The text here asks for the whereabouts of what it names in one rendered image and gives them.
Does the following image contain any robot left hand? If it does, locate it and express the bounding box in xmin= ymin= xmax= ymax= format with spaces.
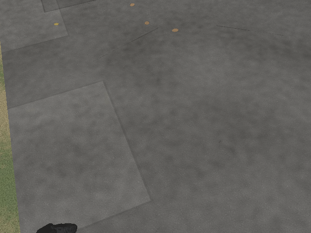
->
xmin=36 ymin=223 xmax=77 ymax=233

